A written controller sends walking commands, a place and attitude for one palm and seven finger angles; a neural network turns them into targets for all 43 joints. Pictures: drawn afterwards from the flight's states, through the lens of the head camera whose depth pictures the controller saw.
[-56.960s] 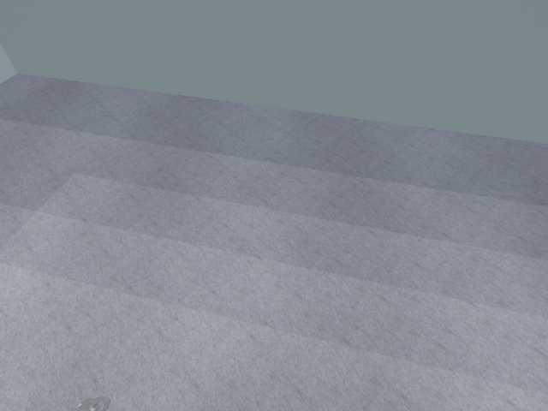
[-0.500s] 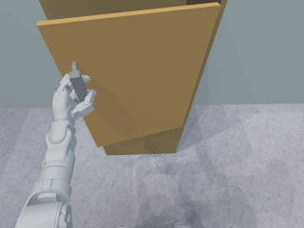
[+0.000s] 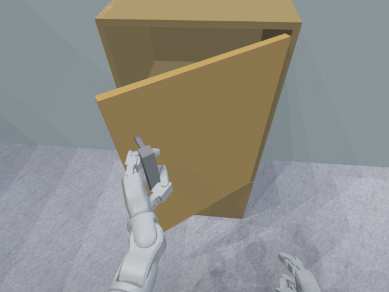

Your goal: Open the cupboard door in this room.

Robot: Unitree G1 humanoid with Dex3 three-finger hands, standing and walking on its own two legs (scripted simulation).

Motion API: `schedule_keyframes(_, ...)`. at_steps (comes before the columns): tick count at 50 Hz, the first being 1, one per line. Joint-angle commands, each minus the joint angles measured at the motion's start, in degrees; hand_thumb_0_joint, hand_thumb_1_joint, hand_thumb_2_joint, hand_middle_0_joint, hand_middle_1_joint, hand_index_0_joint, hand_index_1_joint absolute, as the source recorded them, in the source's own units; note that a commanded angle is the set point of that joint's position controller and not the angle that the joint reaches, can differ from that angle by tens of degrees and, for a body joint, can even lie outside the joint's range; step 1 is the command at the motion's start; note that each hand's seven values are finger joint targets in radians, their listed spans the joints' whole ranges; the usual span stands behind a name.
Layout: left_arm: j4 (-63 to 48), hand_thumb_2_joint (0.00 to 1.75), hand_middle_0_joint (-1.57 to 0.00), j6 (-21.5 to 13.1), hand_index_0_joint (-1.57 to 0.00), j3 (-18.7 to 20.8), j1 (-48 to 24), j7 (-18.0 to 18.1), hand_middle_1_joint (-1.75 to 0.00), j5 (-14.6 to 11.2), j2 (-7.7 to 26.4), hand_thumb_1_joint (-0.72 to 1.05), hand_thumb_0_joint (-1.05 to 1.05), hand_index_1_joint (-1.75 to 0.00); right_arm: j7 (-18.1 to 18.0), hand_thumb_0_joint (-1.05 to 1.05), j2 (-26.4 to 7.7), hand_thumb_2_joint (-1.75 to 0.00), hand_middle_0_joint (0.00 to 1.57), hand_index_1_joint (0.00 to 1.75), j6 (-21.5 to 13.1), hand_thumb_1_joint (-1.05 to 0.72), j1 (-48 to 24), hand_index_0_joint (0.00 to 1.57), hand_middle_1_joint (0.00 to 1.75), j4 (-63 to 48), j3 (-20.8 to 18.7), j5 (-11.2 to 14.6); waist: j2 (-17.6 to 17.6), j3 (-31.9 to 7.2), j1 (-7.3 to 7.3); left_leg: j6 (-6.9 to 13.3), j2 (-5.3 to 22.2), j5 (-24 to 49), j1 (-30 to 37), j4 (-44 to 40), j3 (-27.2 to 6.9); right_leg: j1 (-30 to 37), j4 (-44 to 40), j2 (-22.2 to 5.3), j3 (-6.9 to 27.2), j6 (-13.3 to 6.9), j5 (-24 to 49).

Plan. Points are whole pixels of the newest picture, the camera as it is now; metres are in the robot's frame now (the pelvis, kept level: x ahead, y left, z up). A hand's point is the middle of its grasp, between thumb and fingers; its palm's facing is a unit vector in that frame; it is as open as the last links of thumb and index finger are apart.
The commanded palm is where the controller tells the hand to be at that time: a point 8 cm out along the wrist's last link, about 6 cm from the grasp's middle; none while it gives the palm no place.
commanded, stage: pull the door open along its arc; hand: left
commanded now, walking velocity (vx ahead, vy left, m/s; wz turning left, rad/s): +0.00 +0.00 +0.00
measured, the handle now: (147, 165) +0.36 +0.12 +0.08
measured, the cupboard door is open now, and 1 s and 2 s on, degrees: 37 41 42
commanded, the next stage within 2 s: open thumb and fingers to let go in 0.02 s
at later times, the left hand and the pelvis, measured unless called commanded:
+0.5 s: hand (176, 192) +0.29 +0.06 +0.08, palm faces +0.35 -0.94 +0.00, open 9.7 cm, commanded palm +0.25 +0.10 +0.07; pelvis -0.01 -0.02 +0.00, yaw +1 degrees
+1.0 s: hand (174, 194) +0.29 +0.06 +0.08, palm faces +0.31 -0.95 -0.01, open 14.7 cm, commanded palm +0.25 +0.10 +0.07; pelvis -0.01 +0.00 +0.00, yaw +1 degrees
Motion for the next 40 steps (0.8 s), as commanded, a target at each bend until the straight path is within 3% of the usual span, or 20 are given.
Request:
schedule_keyframes(1, -18.58, 0.9, -0.4, -2.81, -0.4, -5.84, -3.99, 0.15, -1.35, 2.6, -3.29, 0.9, 0.0, -1.35, -0.38, 0.0, -5.17, -0.9, 0.2, 0.3, -2.99, -0.9, -5.5, 0.2, 0.3, -9.82, -2.03, 0.2, -6.72, -10.44, -0.16, 1.32, -1.4, 12.54, 3.75, -4.7, -0.13, 9.79, -7.93, -0.43, 3.02, 1.11, 15.47)
schedule_keyframes(3, -20.11, 0.9, -0.4, -2.17, -0.4, -6.87, -0.2, 0.24, -1.35, 2.23, -3.98, 0.9, 0.0, -1.35, -0.48, 0.0, -4.75, -0.9, 0.2, 0.3, -3.09, -0.9, -6.83, 0.2, 0.3, -10.29, -1.71, 0.38, -7.22, -8.7, -0.11, 1.4, -1.66, 11.17, 3.55, -4.4, -0.05, 9.76, -9.55, -0.81, 3.98, 1.37, 13.99)
schedule_keyframes(5, -21.55, 0.9, -0.4, -2.13, -0.4, -5.92, -4.86, 1.18, -1.35, 2.07, -2.54, 0.9, 0.0, -1.35, -0.88, 0.0, -4.65, -0.9, 0.2, 0.3, -3.09, -0.9, -7.35, 0.2, 0.3, -9.66, -1.37, 0.22, -6.62, -8.03, -0.67, 1.41, -2.09, 9.86, 3.64, -3.86, -0.38, 8.78, -10.48, -1.17, 4.91, 1.44, 11.18)
schedule_keyframes(6, -20.4, 0.9, -0.4, -2.09, -0.4, -4.5, -10.11, 1.91, -1.35, 2.11, -0.83, 0.9, 0.0, -1.35, -1.38, 0.0, -4.79, -0.9, 0.2, 0.3, -3.1, -0.9, -7.7, 0.2, 0.3, -8.72, -1.12, -0.07, -7.53, -7.08, -1.72, 1.54, -2.22, 8.88, 3.26, -3.21, -0.49, 7.4, -11.12, -1.55, 5.55, 1.81, 9.76)
schedule_keyframes(8, -18.31, 0.84, -0.39, -2.04, -0.39, -1.92, -10.48, 2.53, -1.34, 1.66, 0.9, 0.76, 0.0, -1.34, -2.04, 0.0, -4.44, -0.9, 0.2, 0.3, -2.96, -0.9, -8.62, 0.2, 0.3, -8.06, -1.03, -0.2, -7.89, -6.26, -0.99, 1.49, -2.59, 7.15, 2.84, -3.01, -0.49, 7.36, -13.28, -2.26, 7.54, 2.14, 5.83)
schedule_keyframes(11, -16.51, 0.75, -0.38, -2.4, -0.38, -1.75, -9.54, 1.86, -1.31, 1.46, 0.41, 0.55, 0.0, -1.31, -2.34, 0.0, -4.07, -0.9, 0.2, 0.3, -3.03, -0.9, -8.32, 0.2, 0.3, -7.43, -0.96, -0.39, -8.29, -8.16, -0.56, 1.36, -2.77, 7.92, 2.43, -2.97, -0.65, 9.2, -13.2, -3.0, 8.86, 2.54, 8.5)
schedule_keyframes(12, -16.02, 0.72, -0.37, -2.42, -0.37, -1.37, -8.06, 1.33, -1.3, 1.58, 0.71, 0.48, 0.0, -1.3, -2.34, 0.0, -4.14, -0.9, 0.2, 0.3, -2.82, -0.9, -8.24, 0.2, 0.3, -7.5, -1.27, -0.17, -9.54, -8.62, -0.08, 1.41, -2.62, 8.61, 2.51, -3.38, -0.76, 9.99, -12.92, -2.8, 8.26, 2.37, 9.46)
schedule_keyframes(15, -15.84, 0.63, -0.35, -2.73, -0.35, -3.34, -9.05, -0.04, -1.28, 1.58, -1.13, 0.27, 0.0, -1.28, -2.13, 0.0, -4.29, -0.9, 0.2, 0.3, -2.83, -0.9, -7.83, 0.2, 0.3, -7.52, -1.3, -0.16, -6.76, -8.95, -0.78, 1.39, -2.44, 9.51, 3.13, -3.59, -0.55, 9.55, -11.31, -2.73, 7.39, 2.41, 13.12)
schedule_keyframes(20, -15.99, 0.48, -0.33, -3.07, -0.33, -2.29, -10.2, -1.11, -1.24, 0.95, -0.02, -0.08, 0.0, -1.24, -2.31, 0.0, -4.64, -0.9, 0.2, 0.3, -2.69, -0.9, -7.49, 0.2, 0.3, -7.95, -1.44, -0.08, -9.04, -9.75, -0.84, 1.48, -2.42, 9.09, 2.34, -3.46, -0.7, 10.2, -11.23, -2.94, 7.8, 2.77, 13.31)
schedule_keyframes(23, -15.79, 0.39, -0.32, -2.95, -0.32, -2.62, -8.11, -1.07, -1.22, 0.98, -0.79, -0.29, 0.0, -1.22, -2.21, 0.0, -4.55, -0.9, 0.2, 0.3, -2.7, -0.9, -7.46, 0.2, 0.3, -8.32, -1.5, 0.02, -7.34, -9.76, -0.21, 1.46, -2.34, 9.82, 2.97, -3.76, -0.5, 9.91, -10.68, -2.58, 6.94, 2.39, 13.79)
schedule_keyframes(26, -15.88, 0.3, -0.3, -2.92, -0.3, -1.9, -6.93, -0.62, -1.2, 0.84, -0.37, -0.5, 0.0, -1.2, -2.18, 0.0, -4.57, -0.9, 0.2, 0.3, -2.77, -0.9, -7.23, 0.2, 0.3, -8.56, -1.58, 0.0, -9.0, -10.01, 0.06, 1.38, -2.36, 9.98, 2.24, -3.65, -0.57, 10.51, -10.32, -2.55, 6.89, 2.6, 14.86)
schedule_keyframes(28, -15.86, 0.3, -0.3, -2.85, -0.3, -1.71, -7.99, -0.48, -1.2, 1.06, 0.22, -0.5, 0.0, -1.2, -2.29, 0.0, -4.66, -0.9, 0.2, 0.3, -2.67, -0.9, -7.39, 0.2, 0.3, -8.49, -1.52, -0.03, -9.27, -9.23, -0.1, 1.45, -2.4, 9.65, 1.95, -3.68, -0.57, 10.11, -10.64, -2.7, 7.17, 2.61, 13.75)
schedule_keyframes(34, -16.74, 0.3, -0.25, -3.11, -0.25, -3.84, -10.3, -0.01, -0.9, 1.69, -1.62, -0.5, 0.0, -0.9, -2.13, 0.0, -4.7, -0.9, 0.2, 0.3, -3.05, -0.9, -7.4, 0.2, 0.3, -8.32, -1.56, 0.05, -7.22, -8.47, -0.86, 1.53, -2.26, 8.7, 2.77, -3.37, -0.58, 7.27, -10.2, -2.03, 5.98, 1.98, 9.77)
schedule_keyframes(37, -17.11, 0.3, -0.22, -2.94, -0.22, -3.61, -8.23, 0.3, -0.75, 2.0, -1.26, -0.5, 0.0, -0.75, -2.05, 0.0, -4.74, -0.9, 0.2, 0.3, -3.16, -0.9, -7.13, 0.2, 0.3, -8.64, -1.8, 0.12, -6.05, -10.02, -0.05, 1.45, -2.12, 10.05, 3.17, -3.47, -0.58, 8.01, -8.93, -1.5, 5.01, 1.45, 11.38)
schedule_keyframes(40, -16.83, 0.3, -0.2, -2.45, -0.2, -4.02, -8.2, 0.94, -0.6, 2.18, -2.08, -0.5, 0.0, -0.6, -1.92, 0.0, -4.77, -0.9, 0.2, 0.3, -3.12, -0.9, -6.83, 0.2, 0.3, -8.92, -1.73, 0.08, -7.32, -10.28, -0.02, 1.37, -1.99, 10.74, 3.01, -3.6, -0.59, 7.92, -8.0, -1.17, 4.13, 1.44, 12.22)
